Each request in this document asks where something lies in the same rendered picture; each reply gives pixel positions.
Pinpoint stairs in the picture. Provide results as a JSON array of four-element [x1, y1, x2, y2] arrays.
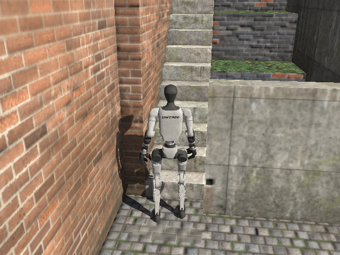
[[145, 0, 214, 200]]

